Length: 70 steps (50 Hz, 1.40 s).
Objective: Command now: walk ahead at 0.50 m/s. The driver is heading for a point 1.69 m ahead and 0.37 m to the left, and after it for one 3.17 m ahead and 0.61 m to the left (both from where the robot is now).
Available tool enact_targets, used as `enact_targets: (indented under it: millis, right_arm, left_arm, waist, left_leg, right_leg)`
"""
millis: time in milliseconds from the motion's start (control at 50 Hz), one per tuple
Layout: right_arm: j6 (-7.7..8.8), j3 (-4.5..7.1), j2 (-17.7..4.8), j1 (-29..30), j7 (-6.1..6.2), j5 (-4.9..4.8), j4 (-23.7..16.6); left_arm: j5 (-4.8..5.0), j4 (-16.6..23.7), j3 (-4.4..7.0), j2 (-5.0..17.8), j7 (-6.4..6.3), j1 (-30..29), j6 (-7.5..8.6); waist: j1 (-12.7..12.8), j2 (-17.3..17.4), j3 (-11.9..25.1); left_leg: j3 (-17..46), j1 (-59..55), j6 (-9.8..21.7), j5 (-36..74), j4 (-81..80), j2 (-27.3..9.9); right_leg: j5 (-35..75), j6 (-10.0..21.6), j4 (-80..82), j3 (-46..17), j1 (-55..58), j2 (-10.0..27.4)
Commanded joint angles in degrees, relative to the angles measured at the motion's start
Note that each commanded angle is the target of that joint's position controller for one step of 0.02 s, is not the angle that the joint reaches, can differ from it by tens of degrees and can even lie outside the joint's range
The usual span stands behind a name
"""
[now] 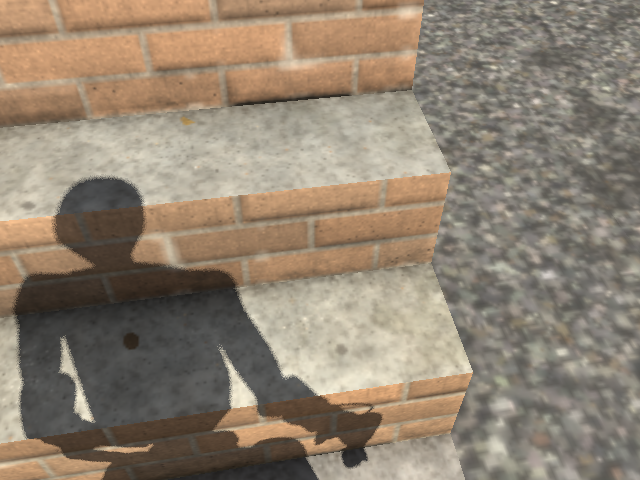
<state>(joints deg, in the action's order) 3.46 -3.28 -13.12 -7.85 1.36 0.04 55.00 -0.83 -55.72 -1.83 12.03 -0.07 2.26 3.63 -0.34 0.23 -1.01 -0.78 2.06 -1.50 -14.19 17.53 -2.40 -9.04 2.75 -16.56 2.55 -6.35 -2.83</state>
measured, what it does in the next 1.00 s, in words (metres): stands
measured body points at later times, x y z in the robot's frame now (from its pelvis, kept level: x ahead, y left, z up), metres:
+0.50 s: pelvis -0.02 +0.01 +0.00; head -0.02 +0.01 +0.45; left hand +0.13 +0.27 -0.12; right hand +0.12 -0.24 -0.12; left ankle -0.05 +0.13 -0.75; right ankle +0.00 -0.09 -0.75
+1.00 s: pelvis -0.02 +0.02 +0.00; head -0.02 +0.02 +0.45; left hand +0.13 +0.28 -0.12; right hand +0.12 -0.23 -0.12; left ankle -0.05 +0.13 -0.75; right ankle +0.00 -0.09 -0.75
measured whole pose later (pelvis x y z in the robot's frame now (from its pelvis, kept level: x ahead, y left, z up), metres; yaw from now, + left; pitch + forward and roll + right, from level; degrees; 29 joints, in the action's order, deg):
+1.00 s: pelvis -0.02 +0.02 +0.00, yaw +0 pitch -1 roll +0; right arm 4.2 -3.8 -15.6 -3.6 -0.2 0.2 58.3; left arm -0.5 -60.3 -3.9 15.8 0.5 0.8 4.1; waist 0.2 0.0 -0.1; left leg -1.3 1.8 0.5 -9.3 11.9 0.3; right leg -4.7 0.3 -12.3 1.0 -6.8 -0.3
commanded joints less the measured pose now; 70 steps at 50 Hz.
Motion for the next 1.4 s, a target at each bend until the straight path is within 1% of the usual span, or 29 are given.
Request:
enact_targets:
  millis: [20, 80, 200, 340, 360, 380, 740, 1320, 1340, 1400]
  right_arm:
    - [0.47, 0.94, -6.10, 2.06, -0.07, 0.18, -2.73]
    - [0.61, 1.07, -6.96, 2.75, -0.30, 0.13, -2.48]
    - [0.88, 1.02, -7.37, 5.25, -0.74, 0.27, -2.30]
    - [1.02, 0.87, -8.09, 6.69, -1.11, 0.28, -1.68]
    - [1.07, 0.98, -8.34, 6.52, -1.10, 0.09, -1.56]
    - [1.09, 0.95, -8.40, 6.59, -1.11, 0.09, -1.45]
    - [1.37, 0.81, -9.08, 7.23, -1.37, 0.13, -0.22]
    - [1.45, 0.66, -9.76, 8.54, -1.20, 0.09, 0.70]
    - [1.41, 0.52, -9.57, 9.01, -1.25, 0.23, 0.60]
    - [1.37, 0.52, -9.80, 9.07, -1.27, 0.16, 0.65]
  left_arm:
    - [0.11, 2.21, 0.76, 7.20, -0.08, -3.14, 0.46]
    - [0.17, 1.57, 0.43, 7.65, -0.06, -4.06, 0.61]
    - [0.18, 0.87, -0.18, 8.40, 0.20, -5.93, 0.78]
    - [0.22, 0.24, -0.72, 9.56, 0.38, -6.58, 0.94]
    - [0.30, -0.41, -0.50, 10.15, 0.32, -5.85, 0.86]
    - [0.29, -0.47, -0.55, 10.24, 0.33, -5.97, 0.84]
    - [0.35, -1.51, -0.89, 10.69, 0.47, -5.70, 1.13]
    - [0.39, -1.26, -0.55, 10.79, 0.31, -6.06, 1.12]
    - [0.33, -0.70, -0.76, 10.58, 0.40, -6.85, 1.18]
    - [0.39, -0.63, -0.79, 10.74, 0.38, -6.66, 1.19]
  waist:
    - [0.43, 0.37, 4.85]
    - [0.31, -0.41, 4.52]
    - [0.43, -0.29, 4.53]
    - [0.52, 0.01, 4.70]
    - [0.54, 0.04, 4.81]
    - [0.53, 0.11, 4.45]
    - [0.60, 0.04, 4.27]
    - [0.52, -0.12, 5.07]
    - [0.52, 0.02, 5.00]
    - [0.52, -0.04, 5.73]
  left_leg:
    - [3.46, 2.14, 1.23, 15.47, -3.41, -4.86]
    - [3.66, 1.46, 1.29, 14.77, -4.43, -5.18]
    - [3.98, 1.04, 1.26, 13.49, -5.95, -5.48]
    - [4.23, 1.01, 1.27, 12.06, -6.83, -5.52]
    - [4.33, 0.97, 1.22, 10.50, -6.99, -5.26]
    - [4.36, 1.32, 1.21, 10.04, -7.15, -5.20]
    - [4.67, 2.03, 1.50, 8.97, -7.71, -4.92]
    - [5.23, 0.52, 1.99, 12.74, -7.75, -5.11]
    - [5.13, 0.45, 1.96, 14.48, -7.53, -5.34]
    - [5.14, -0.22, 1.97, 15.36, -7.30, -5.38]
  right_leg:
    - [22.61, 0.10, 1.28, -7.58, 6.56, 9.80]
    - [19.98, -0.29, 2.34, -7.64, 5.59, 9.80]
    - [15.66, -0.80, 3.87, -7.67, 4.30, 9.90]
    - [12.29, -1.23, 4.81, -7.67, 3.41, 9.99]
    - [11.17, -1.47, 4.85, -7.70, 3.26, 9.71]
    - [10.70, -1.58, 4.97, -7.68, 3.09, 9.71]
    - [9.34, -2.18, 5.28, -7.61, 2.29, 9.88]
    - [12.65, -2.48, 4.81, -7.58, 3.32, 10.55]
    - [13.39, -2.32, 4.77, -7.54, 3.23, 10.88]
    - [13.64, -2.36, 4.63, -7.47, 3.46, 10.90]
